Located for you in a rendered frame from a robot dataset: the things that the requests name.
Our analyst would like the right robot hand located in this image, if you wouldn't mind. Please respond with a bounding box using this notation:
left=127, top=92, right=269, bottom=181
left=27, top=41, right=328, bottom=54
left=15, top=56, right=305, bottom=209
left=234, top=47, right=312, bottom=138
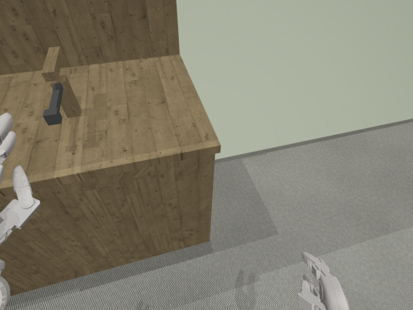
left=298, top=252, right=350, bottom=310

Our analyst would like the tap lever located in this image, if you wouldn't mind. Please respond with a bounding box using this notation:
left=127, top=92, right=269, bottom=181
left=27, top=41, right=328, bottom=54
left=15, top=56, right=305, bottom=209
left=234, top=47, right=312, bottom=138
left=43, top=83, right=63, bottom=125

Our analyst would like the left robot hand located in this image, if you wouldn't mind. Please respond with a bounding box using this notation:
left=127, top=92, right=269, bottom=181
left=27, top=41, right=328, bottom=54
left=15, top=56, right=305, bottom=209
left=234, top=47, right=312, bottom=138
left=0, top=113, right=40, bottom=245

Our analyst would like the counter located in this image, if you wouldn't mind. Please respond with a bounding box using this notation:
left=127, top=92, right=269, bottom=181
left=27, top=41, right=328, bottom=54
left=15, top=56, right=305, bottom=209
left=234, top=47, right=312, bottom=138
left=0, top=0, right=221, bottom=296

